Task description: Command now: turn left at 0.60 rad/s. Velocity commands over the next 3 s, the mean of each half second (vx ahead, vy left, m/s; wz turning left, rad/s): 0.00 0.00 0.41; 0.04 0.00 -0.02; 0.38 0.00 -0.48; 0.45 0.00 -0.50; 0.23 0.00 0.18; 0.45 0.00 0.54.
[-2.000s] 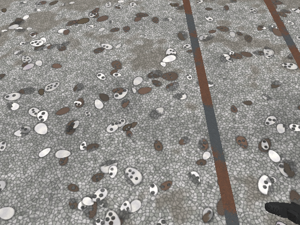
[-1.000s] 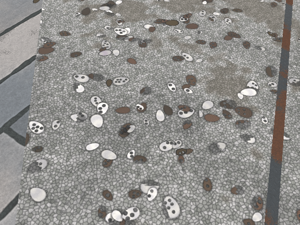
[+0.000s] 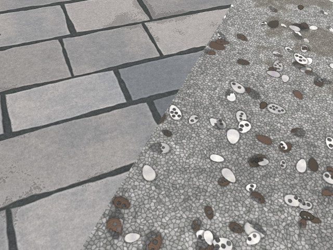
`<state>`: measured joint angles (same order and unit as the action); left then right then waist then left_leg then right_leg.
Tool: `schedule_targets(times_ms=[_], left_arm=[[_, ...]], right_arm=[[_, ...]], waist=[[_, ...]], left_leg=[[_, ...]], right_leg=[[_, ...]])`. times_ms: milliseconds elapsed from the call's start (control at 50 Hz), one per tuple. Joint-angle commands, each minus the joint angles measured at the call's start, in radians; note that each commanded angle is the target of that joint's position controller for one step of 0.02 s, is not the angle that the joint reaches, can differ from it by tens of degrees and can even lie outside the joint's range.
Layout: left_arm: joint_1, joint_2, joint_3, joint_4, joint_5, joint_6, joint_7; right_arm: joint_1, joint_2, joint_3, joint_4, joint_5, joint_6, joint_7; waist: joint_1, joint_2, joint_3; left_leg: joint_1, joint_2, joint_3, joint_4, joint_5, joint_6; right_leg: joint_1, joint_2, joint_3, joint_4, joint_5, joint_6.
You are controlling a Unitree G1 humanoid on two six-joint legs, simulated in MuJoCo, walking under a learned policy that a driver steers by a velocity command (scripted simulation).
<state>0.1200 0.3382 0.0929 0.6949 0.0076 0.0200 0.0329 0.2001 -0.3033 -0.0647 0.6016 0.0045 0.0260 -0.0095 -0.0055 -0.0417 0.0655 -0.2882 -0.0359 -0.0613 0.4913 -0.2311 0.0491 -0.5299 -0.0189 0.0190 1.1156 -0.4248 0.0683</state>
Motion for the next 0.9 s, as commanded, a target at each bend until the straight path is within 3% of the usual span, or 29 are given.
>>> schedule_targets(times_ms=[20, 160, 260, 300, 320, 340, 360, 380, 400, 460, 520, 540, 580, 600, 620, 640, 660, 680, 700, 740, 820, 860, 900], left_arm=[[-0.004, 0.073, 0.019, -0.066, -0.003, -0.016, 0.001], [-0.06, 0.054, 0.007, -0.084, -0.009, -0.026, -0.009], [-0.028, 0.054, 0.004, -0.079, -0.017, -0.04, -0.027], [0.014, 0.039, 0.0, -0.068, -0.014, -0.049, -0.037], [0.031, 0.041, -0.001, -0.065, -0.002, -0.053, -0.038], [0.036, 0.094, 0.005, -0.078, 0.018, -0.055, -0.033], [-0.013, 0.135, 0.006, -0.08, 0.035, -0.05, -0.031], [-0.012, 0.081, -0.007, -0.082, 0.033, -0.054, -0.031], [-0.016, 0.067, -0.014, -0.08, 0.024, -0.057, -0.029], [-0.024, 0.074, -0.016, -0.064, -0.005, -0.057, -0.019], [-0.027, 0.058, -0.021, -0.053, -0.003, -0.039, -0.022], [-0.006, 0.059, -0.021, -0.046, -0.002, -0.032, -0.023], [0.006, 0.059, -0.025, -0.036, -0.013, -0.022, -0.025], [0.035, 0.053, -0.028, -0.026, -0.017, -0.026, -0.027], [0.065, 0.045, -0.034, -0.019, -0.009, -0.037, -0.032], [0.089, 0.043, -0.038, -0.022, 0.012, -0.053, -0.043], [0.076, 0.018, -0.045, -0.016, 0.015, -0.059, -0.044], [0.026, 0.04, -0.044, -0.013, 0.016, -0.058, -0.042], [0.007, 0.033, -0.043, -0.014, 0.012, -0.054, -0.039], [0.02, 0.028, -0.045, -0.006, 0.006, -0.04, -0.03], [0.046, 0.022, -0.046, 0.022, 0.001, -0.035, -0.021], [0.026, 0.047, -0.039, 0.019, -0.009, -0.032, -0.018], [0.024, 0.031, -0.042, 0.016, -0.019, -0.029, -0.014]], right_arm=[[-0.043, -0.161, -0.041, -0.072, -0.002, -0.014, -0.018], [-0.03, -0.192, -0.052, -0.064, 0.002, -0.001, -0.021], [-0.053, -0.169, -0.039, -0.056, 0.0, 0.009, -0.009], [-0.081, -0.15, -0.03, -0.054, 0.01, 0.013, -0.01], [-0.069, -0.13, -0.023, -0.048, 0.012, 0.011, -0.012], [-0.024, -0.091, -0.01, -0.043, -0.007, 0.005, -0.013], [0.026, -0.087, -0.012, -0.036, -0.007, -0.003, -0.014], [-0.001, -0.135, -0.024, -0.035, -0.019, -0.007, -0.019], [-0.026, -0.173, -0.04, -0.032, -0.01, -0.005, -0.021], [-0.019, -0.124, -0.039, 0.0, -0.001, 0.013, -0.025], [-0.027, -0.036, -0.007, 0.015, 0.002, 0.01, -0.017], [-0.035, -0.031, -0.004, 0.019, 0.005, 0.008, -0.015], [0.003, -0.041, -0.008, 0.047, 0.008, 0.005, -0.012], [0.008, -0.056, -0.009, 0.054, 0.001, 0.005, -0.01], [0.002, -0.099, -0.015, 0.044, -0.009, 0.006, -0.014], [0.0, -0.164, -0.028, 0.039, -0.014, 0.009, -0.022], [-0.008, -0.131, -0.024, 0.059, -0.017, 0.008, -0.015], [-0.02, -0.088, -0.014, 0.051, -0.019, 0.004, -0.007], [-0.018, -0.071, -0.007, 0.062, -0.025, -0.001, -0.008], [-0.012, -0.075, -0.005, 0.074, -0.022, -0.014, -0.01], [0.012, -0.061, 0.004, 0.095, -0.021, -0.025, -0.017], [0.021, -0.088, -0.005, 0.096, -0.021, -0.025, -0.026], [0.059, -0.111, -0.016, 0.098, -0.016, -0.02, -0.036]], waist=[[0.013, 0.17, -0.155], [-0.02, 0.19, -0.128], [-0.023, 0.201, -0.155], [0.013, 0.191, -0.158], [0.025, 0.166, -0.156], [-0.002, 0.044, -0.177], [-0.066, -0.147, -0.132], [-0.028, -0.176, -0.133], [-0.009, -0.146, -0.112], [-0.007, -0.091, -0.095], [0.003, -0.119, -0.111], [0.018, -0.133, -0.124], [-0.001, -0.131, -0.139], [0.002, -0.113, -0.138], [0.016, -0.061, -0.151], [0.055, 0.062, -0.16], [0.05, 0.144, -0.165], [0.021, 0.108, -0.125], [0.019, 0.097, -0.108], [0.021, 0.104, -0.064], [0.021, 0.099, -0.046], [0.006, 0.089, -0.03], [-0.018, 0.136, -0.05]], left_leg=[[0.167, 0.222, -0.254, -0.145, 0.39, 0.177], [0.143, 0.203, -0.373, -0.126, 0.213, 0.182], [0.132, 0.2, -0.418, -0.07, 0.33, 0.175], [0.111, 0.168, -0.412, -0.037, 0.334, 0.141], [0.071, 0.138, -0.397, -0.025, 0.256, 0.099], [0.005, 0.074, -0.321, 0.07, 0.075, 0.036], [-0.086, -0.059, -0.164, 0.162, -0.204, -0.027], [-0.081, -0.037, -0.126, 0.27, -0.352, -0.079], [-0.104, -0.02, -0.114, 0.379, -0.365, -0.107], [-0.161, 0.007, -0.112, 0.481, -0.312, -0.155], [-0.058, 0.03, -0.02, 0.259, -0.259, -0.165], [-0.023, 0.029, -0.002, 0.177, -0.219, -0.163], [0.082, 0.016, 0.033, -0.062, -0.024, -0.143], [0.149, 0.022, 0.02, -0.158, 0.095, -0.123], [0.228, 0.074, -0.045, -0.149, 0.211, -0.095], [0.261, 0.135, -0.094, -0.064, 0.36, -0.054], [0.173, 0.119, -0.084, -0.049, 0.187, -0.014], [0.127, 0.104, -0.087, -0.071, 0.103, -0.01], [0.101, 0.102, -0.09, -0.085, 0.071, -0.018], [0.073, 0.091, -0.085, -0.087, 0.08, -0.031], [0.066, 0.079, -0.071, -0.081, 0.056, -0.039], [0.089, 0.076, -0.06, -0.071, 0.047, -0.036], [0.112, 0.112, -0.101, -0.125, -0.23, 0.007]], right_leg=[[-0.064, 0.006, 0.041, -0.002, 0.085, 0.016], [0.016, 0.04, 0.072, -0.302, 0.067, 0.021], [0.15, 0.039, 0.05, -0.444, 0.051, -0.003], [0.257, 0.039, 0.032, -0.632, 0.174, -0.027], [0.344, 0.01, 0.049, -0.741, 0.319, -0.048], [0.437, -0.13, 0.174, -0.765, 0.489, -0.095], [0.409, -0.251, 0.318, -0.772, 0.636, -0.23], [0.353, -0.332, 0.404, -0.807, 0.603, -0.341], [0.357, -0.319, 0.39, -0.809, 0.564, -0.35], [0.397, -0.248, 0.29, -0.773, 0.551, -0.292], [0.398, -0.163, 0.173, -0.737, 0.635, -0.256], [0.413, -0.159, 0.17, -0.724, 0.659, -0.259], [0.414, -0.146, 0.161, -0.696, 0.643, -0.244], [0.391, -0.138, 0.162, -0.699, 0.595, -0.214], [0.339, -0.128, 0.159, -0.699, 0.5, -0.162], [0.292, -0.075, 0.103, -0.677, 0.394, -0.116], [0.342, -0.022, 0.032, -0.684, 0.265, -0.07], [0.347, -0.014, 0.019, -0.66, 0.241, -0.046], [0.346, -0.014, 0.016, -0.653, 0.249, -0.045], [0.332, -0.016, 0.02, -0.649, 0.279, -0.049], [0.32, -0.017, 0.028, -0.65, 0.285, -0.046], [0.266, -0.007, 0.035, -0.624, 0.304, -0.049], [0.196, 0.048, -0.01, -0.535, 0.099, -0.052]])
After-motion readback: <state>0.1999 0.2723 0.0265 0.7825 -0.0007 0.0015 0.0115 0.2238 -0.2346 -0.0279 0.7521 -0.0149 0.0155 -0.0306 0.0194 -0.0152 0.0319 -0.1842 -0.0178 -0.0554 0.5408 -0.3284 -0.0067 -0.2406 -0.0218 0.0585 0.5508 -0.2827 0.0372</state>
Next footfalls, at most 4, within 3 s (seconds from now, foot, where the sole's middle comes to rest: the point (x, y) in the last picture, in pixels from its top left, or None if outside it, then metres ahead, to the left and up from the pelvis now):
0.34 right None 0.08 -0.13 -0.78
0.62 left None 0.00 0.12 -0.78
1.16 right None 0.13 -0.14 -0.78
1.66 left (157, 228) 0.52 0.01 -0.78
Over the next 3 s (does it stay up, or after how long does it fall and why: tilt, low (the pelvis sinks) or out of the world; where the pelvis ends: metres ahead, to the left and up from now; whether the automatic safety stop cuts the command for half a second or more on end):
stays up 0.84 -0.20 -0.02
